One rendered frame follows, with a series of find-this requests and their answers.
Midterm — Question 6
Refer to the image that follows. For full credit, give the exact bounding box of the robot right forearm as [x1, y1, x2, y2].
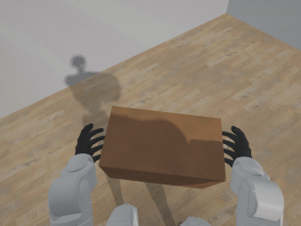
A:
[230, 156, 284, 226]

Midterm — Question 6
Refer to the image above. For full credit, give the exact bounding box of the robot left thigh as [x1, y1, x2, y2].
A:
[105, 204, 139, 226]

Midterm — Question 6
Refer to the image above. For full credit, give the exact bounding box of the robot left hand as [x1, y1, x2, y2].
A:
[75, 123, 105, 163]

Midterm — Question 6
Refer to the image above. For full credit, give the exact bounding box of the robot right hand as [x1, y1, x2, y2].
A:
[222, 125, 252, 167]

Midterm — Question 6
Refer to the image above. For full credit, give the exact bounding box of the robot left forearm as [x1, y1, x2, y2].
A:
[47, 153, 98, 226]

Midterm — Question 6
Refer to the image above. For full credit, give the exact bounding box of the carton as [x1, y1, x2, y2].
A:
[98, 105, 227, 189]

